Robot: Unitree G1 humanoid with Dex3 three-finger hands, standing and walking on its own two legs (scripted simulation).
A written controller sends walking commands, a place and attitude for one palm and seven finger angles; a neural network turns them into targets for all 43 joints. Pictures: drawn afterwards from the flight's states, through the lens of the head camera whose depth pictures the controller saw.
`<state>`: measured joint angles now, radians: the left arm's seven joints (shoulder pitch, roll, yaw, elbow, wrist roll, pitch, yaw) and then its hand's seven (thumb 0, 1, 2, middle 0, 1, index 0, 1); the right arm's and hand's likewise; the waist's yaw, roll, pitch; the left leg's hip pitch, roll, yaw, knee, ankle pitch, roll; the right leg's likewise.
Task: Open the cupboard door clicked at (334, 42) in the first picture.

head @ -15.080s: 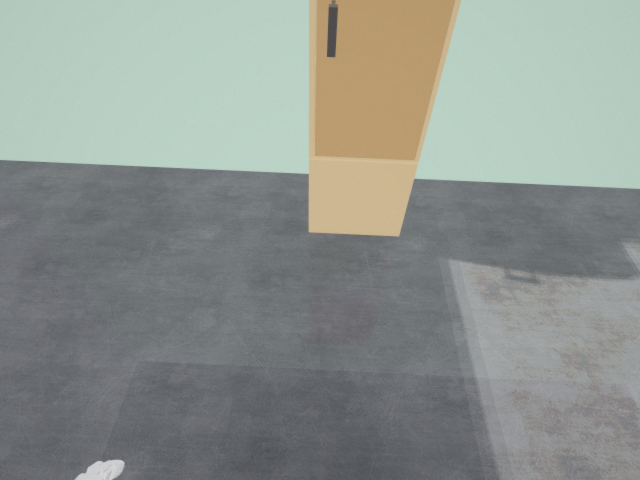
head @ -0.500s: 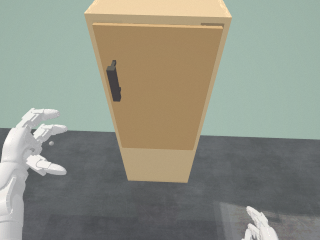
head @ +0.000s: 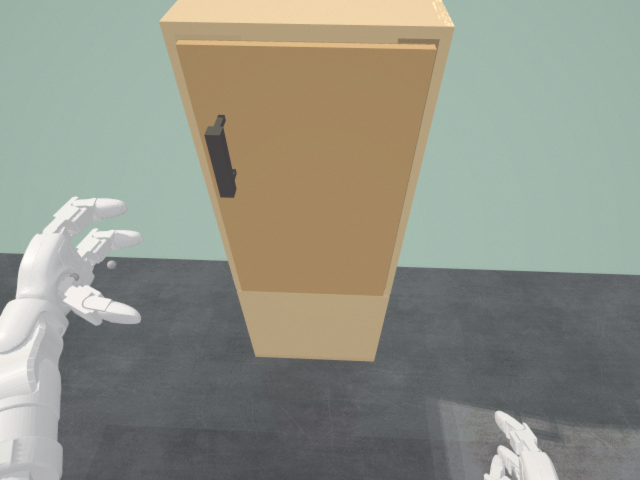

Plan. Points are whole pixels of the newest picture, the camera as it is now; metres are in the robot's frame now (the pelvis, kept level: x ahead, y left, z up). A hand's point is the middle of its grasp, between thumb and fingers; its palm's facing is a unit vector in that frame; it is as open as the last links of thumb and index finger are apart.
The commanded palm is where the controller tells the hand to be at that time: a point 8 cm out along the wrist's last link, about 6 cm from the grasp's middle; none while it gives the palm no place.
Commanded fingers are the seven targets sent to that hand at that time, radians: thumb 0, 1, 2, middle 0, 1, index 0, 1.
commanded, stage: move the hooked fingers beside the handle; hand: left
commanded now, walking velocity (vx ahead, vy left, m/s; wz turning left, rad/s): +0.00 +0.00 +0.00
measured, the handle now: (224, 156) +0.56 +0.20 +0.10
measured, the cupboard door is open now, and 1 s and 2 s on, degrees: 0 0 0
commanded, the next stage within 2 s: none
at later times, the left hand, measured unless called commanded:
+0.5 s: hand (143, 220) +0.40 +0.27 +0.11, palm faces +0.04 -1.00 +0.01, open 14.0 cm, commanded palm +0.37 +0.31 +0.11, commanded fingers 0.00 -0.50 0.30 -0.30 -1.20 -0.30 -1.20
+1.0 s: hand (156, 193) +0.45 +0.27 +0.11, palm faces +0.05 -1.00 +0.01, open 14.0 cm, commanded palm +0.43 +0.32 +0.10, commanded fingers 0.00 -0.50 0.30 -0.30 -1.20 -0.30 -1.20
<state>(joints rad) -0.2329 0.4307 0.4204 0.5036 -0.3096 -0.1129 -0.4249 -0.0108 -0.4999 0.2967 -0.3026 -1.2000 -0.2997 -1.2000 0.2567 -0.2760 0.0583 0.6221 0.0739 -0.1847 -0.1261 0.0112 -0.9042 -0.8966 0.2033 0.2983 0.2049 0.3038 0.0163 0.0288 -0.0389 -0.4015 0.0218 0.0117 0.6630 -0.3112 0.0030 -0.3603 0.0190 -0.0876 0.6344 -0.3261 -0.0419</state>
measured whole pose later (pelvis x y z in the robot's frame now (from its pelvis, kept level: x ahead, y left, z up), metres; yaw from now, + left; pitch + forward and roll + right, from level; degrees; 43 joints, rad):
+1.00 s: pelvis +0.00 +0.03 -0.01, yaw -1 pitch +10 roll -2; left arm -0.74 0.54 0.41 1.04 -0.18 -0.26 -0.36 -0.01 -0.50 0.30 -0.30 -1.20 -0.30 -1.20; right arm 0.36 -0.29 0.04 0.64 0.05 -0.04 -0.08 0.01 -0.90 -0.90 0.20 0.30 0.21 0.30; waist -0.08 0.01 -0.07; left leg -0.59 0.02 0.04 0.76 -0.35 0.04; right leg -0.54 0.01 -0.06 0.70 -0.34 -0.01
